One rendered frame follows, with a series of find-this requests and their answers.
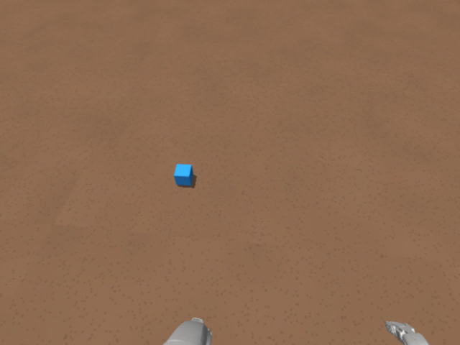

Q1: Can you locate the right robot hand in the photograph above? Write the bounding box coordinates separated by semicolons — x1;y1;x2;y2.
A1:
385;321;430;345

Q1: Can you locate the cube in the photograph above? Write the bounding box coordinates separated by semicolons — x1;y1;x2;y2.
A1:
174;164;193;185

